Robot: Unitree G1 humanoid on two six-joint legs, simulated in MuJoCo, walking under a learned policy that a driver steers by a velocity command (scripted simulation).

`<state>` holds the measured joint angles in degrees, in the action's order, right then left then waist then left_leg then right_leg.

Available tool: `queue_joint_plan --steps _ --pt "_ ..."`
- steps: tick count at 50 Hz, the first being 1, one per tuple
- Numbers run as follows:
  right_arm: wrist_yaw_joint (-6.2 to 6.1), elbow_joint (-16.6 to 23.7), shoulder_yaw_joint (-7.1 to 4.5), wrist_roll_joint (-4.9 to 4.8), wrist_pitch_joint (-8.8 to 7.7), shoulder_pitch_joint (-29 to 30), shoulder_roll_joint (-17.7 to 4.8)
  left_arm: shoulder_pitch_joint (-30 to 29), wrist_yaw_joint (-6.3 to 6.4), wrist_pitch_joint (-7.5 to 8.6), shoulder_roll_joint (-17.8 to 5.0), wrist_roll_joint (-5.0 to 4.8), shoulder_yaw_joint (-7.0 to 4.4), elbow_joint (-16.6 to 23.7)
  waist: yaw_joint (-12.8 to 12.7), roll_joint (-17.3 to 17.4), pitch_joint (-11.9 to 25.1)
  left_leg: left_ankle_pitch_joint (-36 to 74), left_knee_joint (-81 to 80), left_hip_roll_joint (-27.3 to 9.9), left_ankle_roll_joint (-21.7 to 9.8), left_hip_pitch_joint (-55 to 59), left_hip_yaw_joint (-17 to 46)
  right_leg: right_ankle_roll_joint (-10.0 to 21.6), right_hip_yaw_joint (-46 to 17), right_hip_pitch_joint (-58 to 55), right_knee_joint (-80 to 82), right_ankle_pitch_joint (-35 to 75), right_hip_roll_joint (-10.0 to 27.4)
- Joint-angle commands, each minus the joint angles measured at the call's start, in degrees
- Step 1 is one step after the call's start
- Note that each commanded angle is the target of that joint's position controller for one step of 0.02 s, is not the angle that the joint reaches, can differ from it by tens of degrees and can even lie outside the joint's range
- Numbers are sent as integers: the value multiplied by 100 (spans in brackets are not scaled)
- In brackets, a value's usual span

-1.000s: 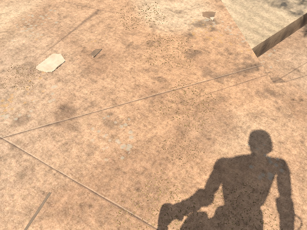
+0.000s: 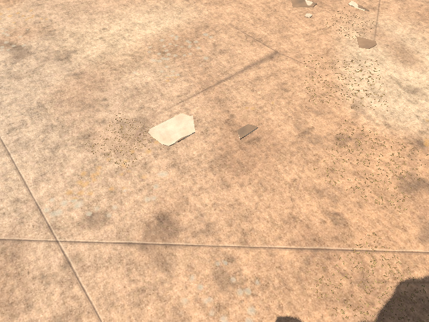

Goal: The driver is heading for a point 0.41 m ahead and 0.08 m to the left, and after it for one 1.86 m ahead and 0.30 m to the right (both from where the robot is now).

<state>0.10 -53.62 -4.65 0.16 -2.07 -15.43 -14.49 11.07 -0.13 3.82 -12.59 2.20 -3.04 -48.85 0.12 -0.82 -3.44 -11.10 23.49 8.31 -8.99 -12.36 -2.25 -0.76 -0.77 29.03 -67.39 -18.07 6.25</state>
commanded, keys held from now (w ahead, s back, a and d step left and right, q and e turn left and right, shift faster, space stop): w+q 0.34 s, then w+e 0.66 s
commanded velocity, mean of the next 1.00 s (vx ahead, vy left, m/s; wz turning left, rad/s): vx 0.50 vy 0.00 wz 0.07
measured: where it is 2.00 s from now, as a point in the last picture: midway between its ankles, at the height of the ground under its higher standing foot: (243, 188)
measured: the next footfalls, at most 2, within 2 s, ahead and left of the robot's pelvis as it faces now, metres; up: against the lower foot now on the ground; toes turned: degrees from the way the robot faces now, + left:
right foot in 0.36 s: +0.40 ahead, -0.10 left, +0.00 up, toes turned +14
left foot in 0.84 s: +0.55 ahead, +0.14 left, +0.00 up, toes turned +4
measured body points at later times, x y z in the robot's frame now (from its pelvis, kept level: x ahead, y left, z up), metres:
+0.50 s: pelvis +0.28 -0.04 +0.00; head +0.31 -0.04 +0.45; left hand +0.35 +0.25 -0.11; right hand +0.39 -0.30 -0.14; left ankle +0.13 +0.04 -0.64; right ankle +0.36 -0.11 -0.74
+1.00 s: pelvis +0.50 +0.04 +0.01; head +0.52 +0.06 +0.46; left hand +0.56 +0.32 -0.13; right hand +0.64 -0.21 -0.09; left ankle +0.51 +0.14 -0.74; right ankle +0.46 -0.08 -0.66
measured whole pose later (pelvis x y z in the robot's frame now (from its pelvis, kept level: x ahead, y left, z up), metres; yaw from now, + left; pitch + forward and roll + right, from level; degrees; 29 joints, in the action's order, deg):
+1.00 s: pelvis +0.50 +0.04 +0.01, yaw +0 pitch +1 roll +0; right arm -0.6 -42.8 -1.2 2.0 -4.7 -12.9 -13.5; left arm 18.3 -2.0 0.9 -17.1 1.6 -4.6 -46.4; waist -1.1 -2.7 0.2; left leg -11.2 23.2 0.3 -2.2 -13.6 -4.2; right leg 3.0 -1.2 26.3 -61.0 -19.9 -0.6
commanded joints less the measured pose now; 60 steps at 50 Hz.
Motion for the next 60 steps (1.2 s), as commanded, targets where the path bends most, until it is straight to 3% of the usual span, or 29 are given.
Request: queue_joint_plan --steps 1,7,13,15,16,17,18,19,20,21,22,23,26,28,30,33,36,39,41,42,43,44,45,46,47,49,52,56,60 --pt "-26 319 -128 -47 -204 -194 -739 406 -51 -179 -427 66 -92 246 -191 76 280 2388 -1086 -1474 -738 315 1566 -205 81 478 437 366 72" --pt "-25 321 -128 -17 -153 -1004 -802 -981 -87 -227 -531 25 -58 809 329 402 126 2306 -1059 -1397 -440 1014 1866 -283 90 1338 1770 1374 -78" --pt "-101 389 -137 68 -131 -1349 -906 -1853 -143 -105 -578 -48 51 1268 573 532 41 2855 -641 -1538 -432 1657 2218 -89 69 1198 3005 1525 -441" --pt "-143 482 -163 81 -141 -1132 -1012 -1563 -125 -48 -705 -76 37 1275 350 601 77 3139 -420 -1581 -251 1524 2324 58 -5 460 3477 1370 -549" --pt "-138 563 -177 83 -155 -873 -1088 -1094 -88 -19 -809 -91 1 1159 95 626 208 3661 -119 -1506 -96 1245 2260 164 25 -340 3692 1148 -690" --pt "-99 612 -194 83 -182 -737 -1161 -411 -25 21 -982 -100 -73 950 -179 553 555 4201 551 -1348 31 1072 2211 263 101 -1274 3793 996 -862" --pt "-48 604 -175 46 -229 -659 -1119 467 43 88 -1098 -64 -130 720 -627 294 1051 3997 1624 -1061 145 779 1870 427 72 -2393 4102 1274 -661" --pt "-8 735 -29 13 -283 -865 -612 1358 136 120 -1452 85 -201 655 -837 -296 1884 2166 3213 -743 242 74 1501 713 -1266 -3630 4159 224 630" --pt "11 700 27 -151 -264 -1878 -231 1291 103 58 -1941 165 -321 544 -224 -1817 2192 -1945 4660 247 456 -1525 1008 1515 -4190 -4441 4984 261 1823" --pt "-34 507 17 85 -208 -1808 -611 913 22 -2 -1435 -20 -261 578 -92 -970 1583 -1686 5154 -203 381 -2003 1172 1600 -4567 -3824 5166 -521 1649" --pt "7 595 17 144 -192 -1213 -642 415 -13 -8 -960 -93 -155 661 -45 -335 775 -1175 5062 -415 418 -2097 1083 1538 -3587 -3037 5225 -462 1359" --pt "39 720 46 187 -200 -752 -604 245 -43 7 -749 -80 -95 629 -48 -3 444 -913 4747 -600 445 -2080 972 1433 -2828 -2557 5280 185 1032" --pt "136 895 98 299 -116 -504 -505 486 -70 97 -749 -144 -57 350 127 -476 449 -792 4076 -907 635 -1761 627 1343 -1876 -2138 5379 2005 474" --pt "158 978 154 306 -94 -363 -414 749 -88 145 -835 -192 -87 222 146 -450 517 -803 3722 -978 769 -1802 469 1461 -1683 -2107 5431 2477 405" --pt "173 1165 228 285 -84 130 -336 892 -61 113 -947 -202 -129 162 75 -440 333 -591 3091 -1075 911 -1944 336 1524 -1563 -1889 5643 2092 330" --pt "189 1440 338 232 -96 923 -246 1093 -58 54 -1001 -204 -174 120 -123 -473 151 78 2002 -1075 1045 -1737 222 1403 -1430 -1610 5775 1653 160" --pt "153 1587 361 156 -132 1333 -317 1303 -86 26 -1115 -179 -234 115 -276 -431 237 384 1366 -925 1099 -1343 170 1290 -1498 -1651 5541 1803 154" --pt "81 1666 326 117 -201 1290 -435 1305 -74 -12 -1212 -149 -288 171 -191 -463 327 145 875 -811 1043 -792 240 1143 -1807 -1703 5096 1838 238" --pt "3 1469 252 156 -299 602 -577 1168 -47 -31 -1195 -174 -306 239 161 -232 506 128 156 -764 910 345 290 916 -1819 -1389 4353 1641 -36" --pt "-77 1386 151 249 -377 -26 -908 1091 -58 11 -958 -223 -247 339 457 253 918 -358 -180 -1493 691 1261 1036 725 -1507 -959 3266 1282 -414" --pt "-152 1379 18 361 -352 -622 -1473 1153 -63 37 -418 -367 -117 602 632 1338 1513 -1599 -693 -2924 282 2486 2782 470 -583 255 1674 -378 -1100" --pt "-149 1293 -53 284 -236 -636 -1551 1405 -32 -41 -697 -239 -155 672 397 1629 1416 -2246 -1058 -3457 -137 2165 4165 495 -219 1016 784 -1418 -1106" --pt "-115 1381 60 243 -208 -323 -1020 1354 -39 -127 -852 -127 -196 530 237 887 865 -2516 -1053 -3222 -187 1659 3745 558 -403 1129 307 -1059 -703" --pt "-82 1407 146 193 -235 -61 -655 1106 -107 -153 -775 -95 -189 505 176 539 430 -1906 -1145 -2892 -109 1185 2959 518 -401 1101 288 -623 -539" --pt "-72 1402 189 188 -265 82 -501 1001 -156 -188 -692 -86 -188 514 84 607 277 -1153 -1278 -2634 21 900 2282 459 -344 963 405 -355 -415" --pt "-84 1305 195 155 -345 16 -455 879 -237 -293 -676 2 -195 547 7 767 222 49 -1363 -2324 118 746 1456 335 -238 878 366 13 -325" --pt "-57 1156 137 89 -437 -245 -551 491 -318 -370 -613 -9 -179 750 -26 623 318 1254 -1377 -2344 45 925 841 221 -205 1147 318 455 -289" --pt "-45 984 97 95 -417 -486 -601 -227 -400 -407 -544 -3 -122 1030 73 571 143 1673 -1446 -2299 19 1046 167 119 -81 1471 960 1076 -232" --pt "-48 862 44 101 -390 -613 -741 -963 -498 -378 -448 -10 -14 1308 228 613 -70 1714 -1439 -2265 144 982 -409 267 305 943 2283 1583 -247"
Velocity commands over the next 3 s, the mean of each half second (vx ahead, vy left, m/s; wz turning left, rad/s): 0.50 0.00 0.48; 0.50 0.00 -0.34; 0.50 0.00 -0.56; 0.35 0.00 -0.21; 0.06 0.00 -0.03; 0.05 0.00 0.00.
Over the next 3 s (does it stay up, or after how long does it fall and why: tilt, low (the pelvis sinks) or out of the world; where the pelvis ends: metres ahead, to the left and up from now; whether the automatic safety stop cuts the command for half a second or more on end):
stays up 1.04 -0.13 0.00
